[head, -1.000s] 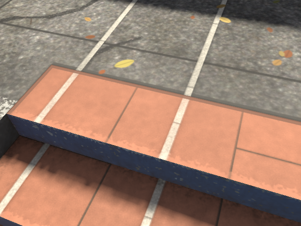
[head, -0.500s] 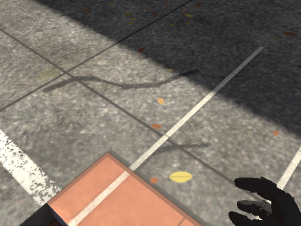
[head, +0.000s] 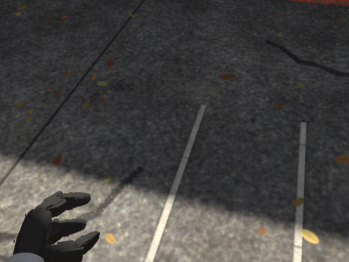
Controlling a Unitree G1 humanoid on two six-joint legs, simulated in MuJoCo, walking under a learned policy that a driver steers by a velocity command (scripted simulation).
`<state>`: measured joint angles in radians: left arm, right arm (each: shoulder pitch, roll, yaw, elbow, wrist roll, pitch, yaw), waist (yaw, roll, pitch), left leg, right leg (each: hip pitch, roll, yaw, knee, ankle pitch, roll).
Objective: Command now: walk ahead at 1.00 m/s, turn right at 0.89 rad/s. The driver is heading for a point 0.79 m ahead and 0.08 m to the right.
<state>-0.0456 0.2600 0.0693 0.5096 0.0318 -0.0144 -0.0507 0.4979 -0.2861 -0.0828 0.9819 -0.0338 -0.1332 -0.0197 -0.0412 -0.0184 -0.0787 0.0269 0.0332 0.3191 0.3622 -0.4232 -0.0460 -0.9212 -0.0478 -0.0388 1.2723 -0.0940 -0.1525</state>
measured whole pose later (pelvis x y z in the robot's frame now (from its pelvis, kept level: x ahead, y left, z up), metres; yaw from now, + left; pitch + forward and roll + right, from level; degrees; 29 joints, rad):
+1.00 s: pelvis +0.89 -0.13 +0.00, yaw -11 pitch +2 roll +1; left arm 0.00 0.22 0.00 0.65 0.03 -0.12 -0.04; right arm 0.38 -0.25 -0.03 0.83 0.00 -0.06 -0.05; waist -0.08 -0.03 0.03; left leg -0.07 -0.14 -0.04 0.54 -0.44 0.09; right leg -0.52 0.04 0.01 0.43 0.15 -0.05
